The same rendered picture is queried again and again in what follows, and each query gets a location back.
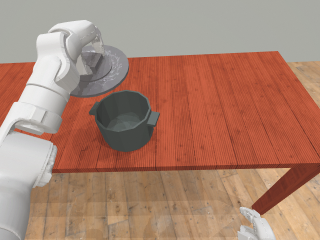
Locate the lid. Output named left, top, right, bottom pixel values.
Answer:
left=70, top=45, right=129, bottom=98

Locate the left robot hand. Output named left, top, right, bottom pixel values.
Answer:
left=48, top=20, right=105, bottom=76

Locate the knob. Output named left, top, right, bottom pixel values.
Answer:
left=82, top=51, right=103, bottom=71

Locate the left robot forearm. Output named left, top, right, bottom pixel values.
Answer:
left=0, top=27, right=82, bottom=147

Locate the left robot upper arm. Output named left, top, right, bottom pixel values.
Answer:
left=0, top=130, right=58, bottom=240

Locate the pot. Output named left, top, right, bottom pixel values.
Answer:
left=88, top=90, right=160, bottom=152

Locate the table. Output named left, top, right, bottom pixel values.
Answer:
left=0, top=51, right=320, bottom=215

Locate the right robot hand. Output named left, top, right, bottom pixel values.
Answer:
left=237, top=207, right=276, bottom=240

